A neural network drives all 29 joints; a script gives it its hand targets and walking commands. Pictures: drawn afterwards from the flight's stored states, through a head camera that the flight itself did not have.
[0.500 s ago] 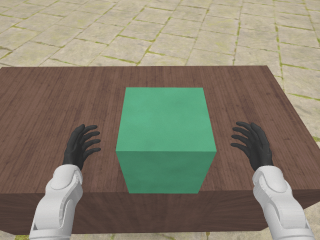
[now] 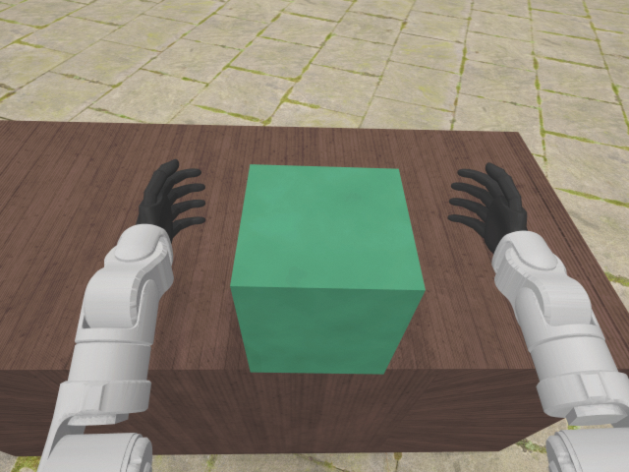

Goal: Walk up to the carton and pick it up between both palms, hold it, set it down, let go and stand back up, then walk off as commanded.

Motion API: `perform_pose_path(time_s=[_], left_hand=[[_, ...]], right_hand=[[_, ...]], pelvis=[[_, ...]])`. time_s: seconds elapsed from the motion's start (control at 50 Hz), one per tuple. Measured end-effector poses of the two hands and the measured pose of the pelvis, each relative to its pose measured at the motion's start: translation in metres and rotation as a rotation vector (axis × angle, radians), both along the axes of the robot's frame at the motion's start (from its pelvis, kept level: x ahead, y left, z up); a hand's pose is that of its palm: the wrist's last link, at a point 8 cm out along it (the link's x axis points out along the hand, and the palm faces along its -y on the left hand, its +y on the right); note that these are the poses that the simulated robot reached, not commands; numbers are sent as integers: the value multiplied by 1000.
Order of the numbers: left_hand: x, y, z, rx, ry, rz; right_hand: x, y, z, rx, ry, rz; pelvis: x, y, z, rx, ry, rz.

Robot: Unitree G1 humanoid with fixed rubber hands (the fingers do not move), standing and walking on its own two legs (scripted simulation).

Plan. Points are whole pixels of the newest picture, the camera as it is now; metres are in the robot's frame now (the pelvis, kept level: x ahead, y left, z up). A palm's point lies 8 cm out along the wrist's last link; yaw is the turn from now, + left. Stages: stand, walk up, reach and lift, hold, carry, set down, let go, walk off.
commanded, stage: reach and lift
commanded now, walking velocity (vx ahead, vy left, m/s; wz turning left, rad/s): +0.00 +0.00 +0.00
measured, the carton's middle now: (320, 275) +0.39 +0.01 +0.00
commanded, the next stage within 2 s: none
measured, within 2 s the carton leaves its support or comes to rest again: neither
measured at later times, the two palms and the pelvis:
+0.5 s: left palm (166, 208) +0.40 +0.21 +0.11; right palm (478, 210) +0.41 -0.19 +0.12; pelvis +0.01 +0.00 +0.00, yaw +2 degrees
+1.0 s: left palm (195, 265) +0.38 +0.19 +0.01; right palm (438, 258) +0.40 -0.16 +0.03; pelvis +0.01 +0.00 -0.01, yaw +2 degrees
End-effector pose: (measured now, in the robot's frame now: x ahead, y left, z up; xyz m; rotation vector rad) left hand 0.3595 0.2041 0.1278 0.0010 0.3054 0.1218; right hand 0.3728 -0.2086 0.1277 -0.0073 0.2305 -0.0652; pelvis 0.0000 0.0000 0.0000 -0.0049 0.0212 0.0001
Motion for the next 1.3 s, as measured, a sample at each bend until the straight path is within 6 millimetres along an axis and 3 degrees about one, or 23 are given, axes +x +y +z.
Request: perform_pose_path(time_s=[0.34, 0.42, 0.6, 0.7, 0.82, 1.0, 1.3], left_hand=[[49, 6, 32, 15, -9, 20], [50, 8, 14, 16, 36, 16], [32, -2, -52, 12, 63, -3], [30, -8, -72, 18, 48, 9], [34, -9, -84, 24, 4, 40], [25, -16, -114, 24, 19, 24], [31, -43, -112, 19, -24, 5]], right_hand=[[48, 8, 24, -5, -4, 8], [49, 9, 9, -12, 56, -10], [31, 22, -43, 6, 58, -21], [30, 27, -65, -15, 69, -13], [35, 35, -76, -42, 60, 19], [30, 44, -102, -13, 65, 1], [25, 24, -108, -37, 32, -27]], pelvis=[[5, -5, 0, -2, 49, 15], [10, -5, 0, -5, 39, 25], [13, 0, -1, -11, 46, 28], [8, 1, -3, -14, 80, 22], [6, -2, -6, -18, 151, 19], [6, -2, -15, -28, 204, 43], [-15, -7, -27, -12, 288, 20]])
